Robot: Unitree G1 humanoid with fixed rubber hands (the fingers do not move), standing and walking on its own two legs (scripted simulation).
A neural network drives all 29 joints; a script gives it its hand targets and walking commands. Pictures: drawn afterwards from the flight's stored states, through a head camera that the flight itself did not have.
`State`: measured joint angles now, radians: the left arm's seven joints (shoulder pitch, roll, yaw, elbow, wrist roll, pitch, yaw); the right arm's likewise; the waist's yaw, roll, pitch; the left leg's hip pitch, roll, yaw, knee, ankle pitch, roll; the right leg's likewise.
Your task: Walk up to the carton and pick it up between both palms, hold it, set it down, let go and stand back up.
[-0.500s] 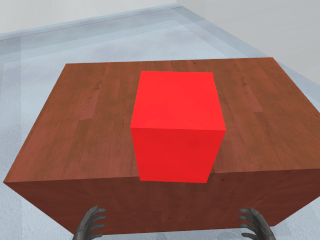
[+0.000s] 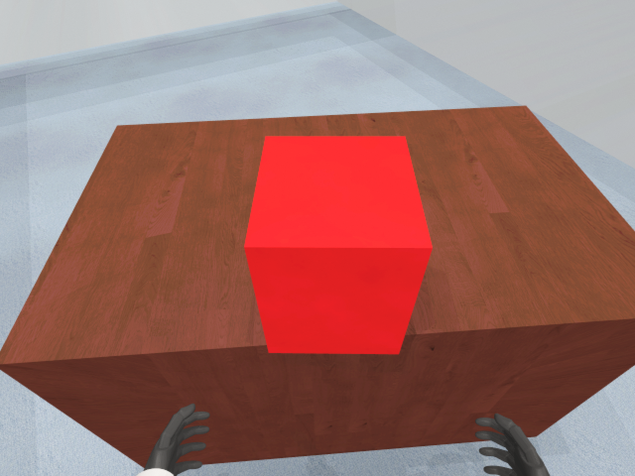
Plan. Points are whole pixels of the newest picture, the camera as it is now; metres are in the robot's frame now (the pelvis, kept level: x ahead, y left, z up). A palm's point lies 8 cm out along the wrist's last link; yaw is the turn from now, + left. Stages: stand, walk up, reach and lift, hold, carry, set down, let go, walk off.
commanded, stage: let go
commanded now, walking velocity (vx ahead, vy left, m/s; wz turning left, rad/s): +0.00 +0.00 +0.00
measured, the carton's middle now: (334, 248) +0.43 +0.01 +0.04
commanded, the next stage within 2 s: stand in 0.14 s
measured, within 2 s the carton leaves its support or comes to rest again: neither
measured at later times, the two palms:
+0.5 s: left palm out of the picture +0.04 +0.26 -0.12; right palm out of the picture +0.08 -0.22 -0.13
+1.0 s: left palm out of the picture -0.05 +0.24 -0.14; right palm out of the picture +0.06 -0.22 -0.14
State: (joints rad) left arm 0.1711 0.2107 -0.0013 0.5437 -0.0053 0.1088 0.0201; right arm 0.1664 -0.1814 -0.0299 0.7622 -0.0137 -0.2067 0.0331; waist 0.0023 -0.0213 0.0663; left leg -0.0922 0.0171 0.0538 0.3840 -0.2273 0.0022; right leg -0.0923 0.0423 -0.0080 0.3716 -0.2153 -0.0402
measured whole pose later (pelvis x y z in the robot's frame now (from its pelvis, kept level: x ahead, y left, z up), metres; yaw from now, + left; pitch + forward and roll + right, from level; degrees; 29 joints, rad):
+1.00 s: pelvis -0.01 +0.00 -0.01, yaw +10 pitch +1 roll -1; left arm 0.35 0.18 0.06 0.93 0.03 0.01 0.03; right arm 0.35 -0.18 -0.02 0.87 -0.03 0.00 -0.02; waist 0.02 0.02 -0.02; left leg -0.31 -0.04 -0.11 0.55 -0.25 0.00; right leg -0.22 -0.01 -0.18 0.48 -0.28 -0.04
